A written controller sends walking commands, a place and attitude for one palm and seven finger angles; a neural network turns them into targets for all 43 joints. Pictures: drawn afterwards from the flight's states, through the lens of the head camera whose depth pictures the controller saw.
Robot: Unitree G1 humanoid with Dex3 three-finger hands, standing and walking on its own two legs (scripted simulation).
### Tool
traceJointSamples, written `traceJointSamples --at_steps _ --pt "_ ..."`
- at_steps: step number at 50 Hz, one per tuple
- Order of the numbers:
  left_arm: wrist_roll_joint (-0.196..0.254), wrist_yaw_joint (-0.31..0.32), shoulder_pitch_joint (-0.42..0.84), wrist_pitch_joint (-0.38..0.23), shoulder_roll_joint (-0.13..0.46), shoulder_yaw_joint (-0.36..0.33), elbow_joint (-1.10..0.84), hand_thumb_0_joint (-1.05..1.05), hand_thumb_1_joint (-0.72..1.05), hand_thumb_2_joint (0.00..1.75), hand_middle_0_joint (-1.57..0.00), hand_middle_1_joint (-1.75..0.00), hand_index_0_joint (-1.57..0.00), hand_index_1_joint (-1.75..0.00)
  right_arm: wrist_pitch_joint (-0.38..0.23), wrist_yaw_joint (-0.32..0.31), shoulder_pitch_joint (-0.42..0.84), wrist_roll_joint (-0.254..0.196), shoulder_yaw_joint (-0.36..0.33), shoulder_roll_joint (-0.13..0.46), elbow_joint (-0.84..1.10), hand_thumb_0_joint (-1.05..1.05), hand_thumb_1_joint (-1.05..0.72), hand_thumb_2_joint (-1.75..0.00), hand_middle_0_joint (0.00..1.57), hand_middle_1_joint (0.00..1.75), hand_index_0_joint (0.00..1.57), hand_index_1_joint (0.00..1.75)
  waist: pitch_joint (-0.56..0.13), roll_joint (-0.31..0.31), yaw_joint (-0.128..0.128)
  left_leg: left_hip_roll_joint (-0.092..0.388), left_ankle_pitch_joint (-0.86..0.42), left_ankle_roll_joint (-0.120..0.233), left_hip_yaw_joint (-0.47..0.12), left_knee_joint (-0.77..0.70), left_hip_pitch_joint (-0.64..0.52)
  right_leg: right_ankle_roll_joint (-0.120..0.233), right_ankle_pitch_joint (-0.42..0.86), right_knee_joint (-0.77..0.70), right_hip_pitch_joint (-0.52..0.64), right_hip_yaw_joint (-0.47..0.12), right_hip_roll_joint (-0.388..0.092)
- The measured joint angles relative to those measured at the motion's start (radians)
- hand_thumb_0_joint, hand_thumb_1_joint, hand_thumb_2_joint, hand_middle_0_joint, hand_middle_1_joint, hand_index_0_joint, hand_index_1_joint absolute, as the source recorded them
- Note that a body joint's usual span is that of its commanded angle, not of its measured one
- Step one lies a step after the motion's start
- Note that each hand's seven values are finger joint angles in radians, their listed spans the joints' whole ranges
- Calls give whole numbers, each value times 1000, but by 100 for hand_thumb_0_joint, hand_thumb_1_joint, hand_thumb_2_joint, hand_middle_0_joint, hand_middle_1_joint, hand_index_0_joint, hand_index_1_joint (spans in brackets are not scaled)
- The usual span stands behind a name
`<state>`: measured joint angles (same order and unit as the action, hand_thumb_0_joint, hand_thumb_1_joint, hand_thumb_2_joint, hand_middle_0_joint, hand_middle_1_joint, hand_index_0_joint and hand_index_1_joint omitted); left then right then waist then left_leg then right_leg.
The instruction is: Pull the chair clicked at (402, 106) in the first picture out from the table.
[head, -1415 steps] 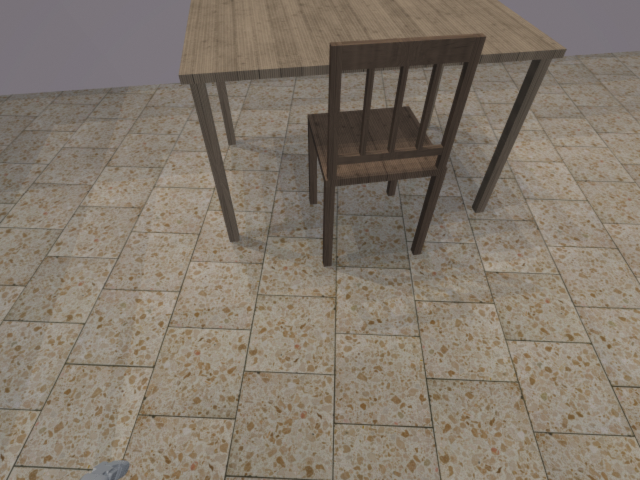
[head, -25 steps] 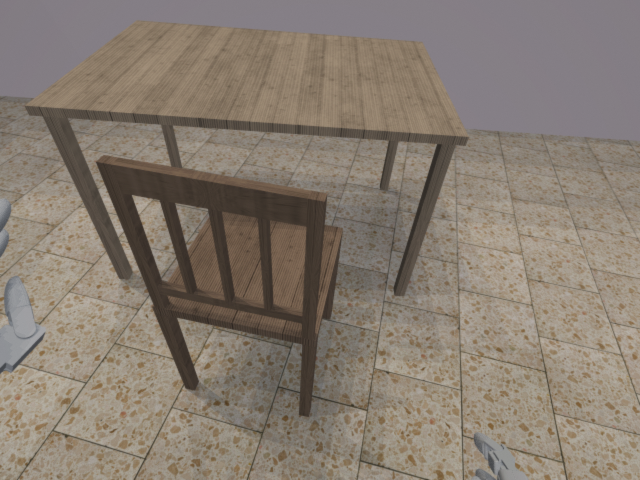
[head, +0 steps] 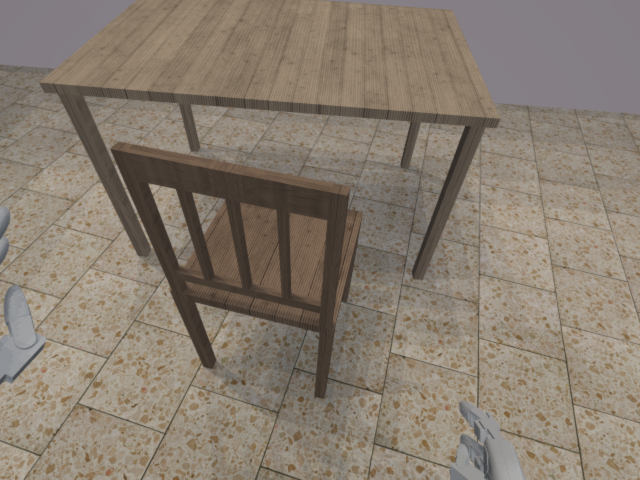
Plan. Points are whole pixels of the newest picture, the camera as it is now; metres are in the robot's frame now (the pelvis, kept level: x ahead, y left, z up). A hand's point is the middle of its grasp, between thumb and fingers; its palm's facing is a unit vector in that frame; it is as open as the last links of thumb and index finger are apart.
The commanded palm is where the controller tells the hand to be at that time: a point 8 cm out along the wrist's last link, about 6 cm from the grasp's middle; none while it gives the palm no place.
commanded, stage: let the arm hang, fingers relaxed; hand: left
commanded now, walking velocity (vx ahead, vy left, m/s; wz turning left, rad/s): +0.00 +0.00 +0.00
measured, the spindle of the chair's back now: (240, 246) +0.54 +0.19 -0.11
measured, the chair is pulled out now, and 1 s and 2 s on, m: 0.27 0.27 0.27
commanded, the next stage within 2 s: look to check the result in 1.10 s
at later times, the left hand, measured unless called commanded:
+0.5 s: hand out of the picture -0.02 +0.18 -0.17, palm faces +0.05 -0.97 -0.24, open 7.1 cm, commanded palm none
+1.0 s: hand out of the picture -0.01 +0.12 -0.18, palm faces +0.07 -0.99 -0.15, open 7.3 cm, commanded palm none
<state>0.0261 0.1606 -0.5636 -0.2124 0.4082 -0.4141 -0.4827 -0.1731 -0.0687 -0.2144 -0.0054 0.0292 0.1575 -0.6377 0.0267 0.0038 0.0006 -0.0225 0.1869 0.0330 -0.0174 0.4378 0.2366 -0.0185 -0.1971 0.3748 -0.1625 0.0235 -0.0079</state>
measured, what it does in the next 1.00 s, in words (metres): stands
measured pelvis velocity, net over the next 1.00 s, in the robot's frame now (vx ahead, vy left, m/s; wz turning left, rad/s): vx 0.01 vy -0.03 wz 0.02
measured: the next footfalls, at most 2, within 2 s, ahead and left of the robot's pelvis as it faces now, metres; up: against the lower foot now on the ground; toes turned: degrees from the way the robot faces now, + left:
none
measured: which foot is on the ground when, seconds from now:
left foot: down 0.00-1.00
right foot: down 0.00-1.00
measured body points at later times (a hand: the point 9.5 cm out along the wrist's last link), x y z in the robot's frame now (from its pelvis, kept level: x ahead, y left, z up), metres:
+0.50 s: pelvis +0.00 -0.02 +0.00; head +0.03 -0.02 +0.45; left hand -0.02 +0.23 -0.16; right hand -0.01 -0.25 -0.16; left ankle +0.03 +0.09 -0.74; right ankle +0.00 -0.13 -0.74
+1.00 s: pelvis +0.01 -0.03 +0.00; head +0.01 -0.04 +0.45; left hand -0.02 +0.17 -0.16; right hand -0.01 -0.23 -0.17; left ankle +0.03 +0.09 -0.74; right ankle +0.00 -0.13 -0.74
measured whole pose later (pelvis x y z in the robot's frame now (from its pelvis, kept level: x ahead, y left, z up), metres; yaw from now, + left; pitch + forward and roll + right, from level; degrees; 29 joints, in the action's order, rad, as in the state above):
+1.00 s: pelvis +0.01 -0.03 +0.00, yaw +1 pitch -2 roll +0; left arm -0.01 0.04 -0.33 0.01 0.09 0.01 1.09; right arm -0.01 -0.04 -0.34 0.01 0.00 0.11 -1.09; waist 0.04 -0.02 0.00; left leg -0.01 0.22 0.00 -0.05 0.48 0.22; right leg 0.03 -0.26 0.47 -0.16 0.06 0.01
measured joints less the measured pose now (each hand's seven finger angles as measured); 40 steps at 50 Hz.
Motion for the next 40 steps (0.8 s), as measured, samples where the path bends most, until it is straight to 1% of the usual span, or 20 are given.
traceJointSamples --at_steps 1,2,4,7,8,10,13,14,15,18,21,25,32,40 --pt "-12 -11 25 -19 3 23 55 1 89 90 -21 -30 -20 -30 -22 16 6 -5 -11 8 -23 1 -90 -90 20 30 20 30 -8 -10 -2 0 4 -1 -4 11 15 2 -4 10 -12 6 0" --pt "-30 -37 74 -8 0 63 146 1 89 90 -21 -30 -20 -30 -24 36 17 -4 -23 22 -52 1 -90 -90 20 30 20 30 -17 -23 -7 -5 10 0 -10 29 34 1 -15 32 -30 12 -5" --pt "-50 -84 181 78 -37 155 379 0 90 90 -20 -30 -20 -30 25 58 42 3 -39 53 -105 1 -90 -90 20 30 20 30 -34 -46 -14 -17 23 3 -17 61 61 -2 -44 82 -61 20 -16" --pt "-60 -115 291 204 -123 259 760 0 90 90 -20 -30 -19 -30 104 69 61 17 -42 71 -157 1 -90 -90 20 30 20 30 -39 -54 -5 -27 43 6 -17 96 73 -1 -80 141 -83 21 -27" --pt "-61 -121 309 233 -149 288 872 0 91 90 -19 -30 -19 -30 123 71 59 21 -40 69 -167 1 -91 -90 20 30 20 30 -33 -47 1 -29 48 6 -15 102 70 0 -88 154 -84 20 -29" --pt "-60 -132 320 270 -197 345 1058 1 91 90 -19 -30 -19 -29 147 71 48 27 -34 59 -188 1 -91 -90 20 30 20 30 -15 -23 14 -28 53 3 -12 103 56 2 -98 165 -76 16 -29" --pt "-53 -148 298 287 -265 420 1257 1 91 90 -19 -30 -19 -29 163 66 15 28 -24 44 -230 1 -91 -90 20 30 20 30 16 12 22 -18 51 -4 -12 89 34 7 -91 147 -53 15 -19" --pt "-35 -128 295 273 -278 395 1290 -1 95 90 -20 -30 -20 -30 165 63 -2 27 -23 36 -246 1 -91 -90 20 30 20 30 25 21 19 -14 48 -7 -19 85 34 11 -86 135 -47 22 -14" --pt "-32 -117 297 261 -269 381 1314 -3 100 90 -20 -30 -20 -30 167 61 -20 26 -22 29 -266 1 -91 -90 20 30 20 30 33 29 11 -11 44 -10 -26 79 32 15 -80 123 -42 29 -10" --pt "-41 -128 288 248 -230 386 1381 -5 104 90 -21 -30 -20 -30 180 54 -66 27 -22 15 -321 1 -91 -90 20 30 20 30 48 28 -6 -2 33 -18 -40 64 27 25 -62 88 -24 42 1" --pt "-40 -134 262 245 -208 396 1447 -4 101 90 -21 -30 -20 -30 187 50 -101 25 -26 10 -363 1 -91 -90 20 30 20 30 52 9 -9 2 29 -21 -42 53 18 28 -54 72 -13 44 5" --pt "-38 -133 227 246 -202 404 1514 -2 97 90 -20 -30 -20 -30 188 47 -131 21 -28 3 -396 1 -91 -90 20 30 20 30 52 -16 -4 3 24 -22 -39 41 7 30 -53 68 -7 40 5" --pt "-36 -128 197 238 -235 416 1567 0 93 90 -20 -30 -19 -30 183 46 -148 18 -27 -15 -433 1 -91 -90 20 30 20 30 42 -43 -1 4 21 -25 -32 33 -1 34 -58 79 -10 34 5" --pt "-36 -126 211 226 -298 425 1576 0 91 90 -20 -30 -19 -30 172 41 -135 18 -25 -40 -450 1 -91 -90 20 30 20 30 22 -39 -2 8 26 -31 -29 36 -9 39 -66 92 -8 30 9"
